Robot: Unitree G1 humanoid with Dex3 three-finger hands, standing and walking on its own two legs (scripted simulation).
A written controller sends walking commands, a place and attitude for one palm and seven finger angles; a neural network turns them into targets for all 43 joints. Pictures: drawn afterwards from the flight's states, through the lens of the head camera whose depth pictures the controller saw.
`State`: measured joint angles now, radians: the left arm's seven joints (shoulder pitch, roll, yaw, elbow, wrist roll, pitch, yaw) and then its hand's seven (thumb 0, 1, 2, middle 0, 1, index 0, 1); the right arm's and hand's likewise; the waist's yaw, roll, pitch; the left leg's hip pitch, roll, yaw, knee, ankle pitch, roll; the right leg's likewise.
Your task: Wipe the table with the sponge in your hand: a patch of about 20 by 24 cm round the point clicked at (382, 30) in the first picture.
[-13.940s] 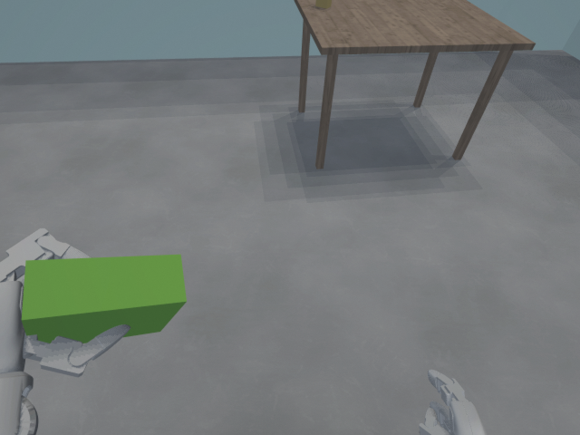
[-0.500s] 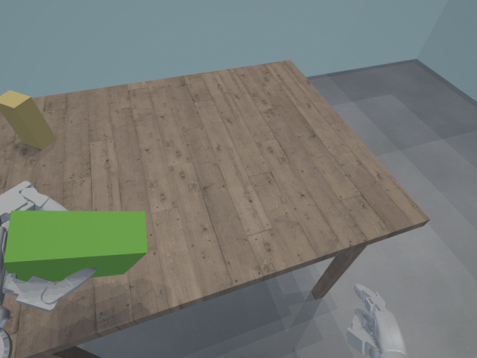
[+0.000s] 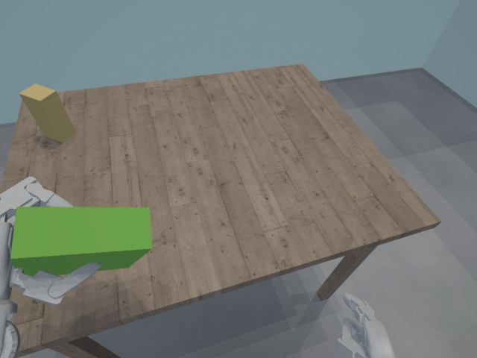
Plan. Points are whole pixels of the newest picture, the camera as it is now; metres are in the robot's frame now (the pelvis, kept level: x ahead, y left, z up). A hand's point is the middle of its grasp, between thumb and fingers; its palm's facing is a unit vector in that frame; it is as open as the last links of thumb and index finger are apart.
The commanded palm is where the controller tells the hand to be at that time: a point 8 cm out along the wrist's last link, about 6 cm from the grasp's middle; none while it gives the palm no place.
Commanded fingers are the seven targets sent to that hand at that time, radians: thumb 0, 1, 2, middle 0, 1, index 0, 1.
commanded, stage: come to a stop and stand still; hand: left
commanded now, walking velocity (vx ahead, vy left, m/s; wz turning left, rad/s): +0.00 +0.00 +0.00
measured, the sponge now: (103, 242) +0.23 +0.20 +0.13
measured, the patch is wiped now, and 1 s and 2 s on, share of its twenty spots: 0.00 0.00 0.00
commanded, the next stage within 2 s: look again from close up in 0.14 s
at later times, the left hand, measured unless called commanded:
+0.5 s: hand (73, 231) +0.23 +0.23 +0.15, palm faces +0.24 -0.84 -0.49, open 9.5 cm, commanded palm +0.17 +0.27 +0.17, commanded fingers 0.00 0.10 1.30 -1.20 -1.60 -1.20 -1.60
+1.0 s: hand (24, 206) +0.25 +0.29 +0.17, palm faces +0.41 -0.80 -0.44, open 9.5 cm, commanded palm +0.16 +0.29 +0.17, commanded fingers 0.00 0.10 1.30 -1.20 -1.60 -1.20 -1.60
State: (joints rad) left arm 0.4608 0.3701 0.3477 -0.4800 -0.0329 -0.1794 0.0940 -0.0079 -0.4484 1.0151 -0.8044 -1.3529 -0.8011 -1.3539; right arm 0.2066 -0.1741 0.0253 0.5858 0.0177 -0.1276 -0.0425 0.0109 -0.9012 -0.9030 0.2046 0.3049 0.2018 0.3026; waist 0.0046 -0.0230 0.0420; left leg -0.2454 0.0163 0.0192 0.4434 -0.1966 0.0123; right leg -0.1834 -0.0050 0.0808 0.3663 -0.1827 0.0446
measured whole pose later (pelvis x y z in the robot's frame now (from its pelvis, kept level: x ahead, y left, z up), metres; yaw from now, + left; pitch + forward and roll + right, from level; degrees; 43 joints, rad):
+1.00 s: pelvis +0.00 +0.01 +0.00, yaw -1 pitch +0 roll -1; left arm 0.20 0.46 0.45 -0.33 -0.02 -0.27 0.03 -0.01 -0.44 1.02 -0.79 -1.37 -0.79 -1.37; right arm 0.15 -0.17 0.01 0.58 0.00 -0.19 0.01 0.01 -0.90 -0.90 0.20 0.30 0.20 0.30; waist 0.07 -0.05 0.10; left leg -0.27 0.01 0.05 0.49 -0.22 0.03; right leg -0.23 -0.01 0.11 0.44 -0.21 0.04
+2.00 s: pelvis +0.00 +0.01 +0.00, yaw +0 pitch +0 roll -1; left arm 0.44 0.37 0.36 -0.47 -0.04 -0.22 0.08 -0.01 -0.44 1.02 -0.79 -1.37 -0.79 -1.37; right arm 0.17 -0.19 0.01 0.58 0.02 -0.15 -0.03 0.01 -0.90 -0.90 0.20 0.30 0.20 0.30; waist 0.02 -0.03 0.07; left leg -0.25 0.01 0.03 0.46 -0.21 0.02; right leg -0.18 -0.01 0.08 0.36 -0.18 0.06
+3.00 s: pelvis -0.01 +0.01 +0.00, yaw +0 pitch -1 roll -1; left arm 0.42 0.38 0.37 -0.45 -0.03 -0.26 0.07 -0.01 -0.45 1.02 -0.79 -1.37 -0.79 -1.37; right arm 0.19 -0.18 0.01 0.58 0.02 -0.18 -0.02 0.01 -0.90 -0.90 0.20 0.30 0.20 0.30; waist 0.02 -0.03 0.08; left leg -0.26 0.01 0.03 0.46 -0.20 0.02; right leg -0.19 -0.02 0.08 0.37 -0.17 0.06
